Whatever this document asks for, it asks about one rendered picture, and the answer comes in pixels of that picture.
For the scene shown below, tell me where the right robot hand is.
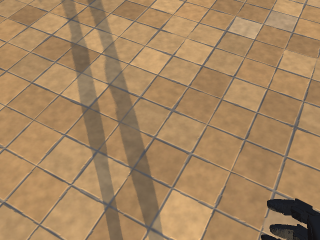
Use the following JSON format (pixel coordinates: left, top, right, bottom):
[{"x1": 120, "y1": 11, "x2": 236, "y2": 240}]
[{"x1": 261, "y1": 198, "x2": 320, "y2": 240}]

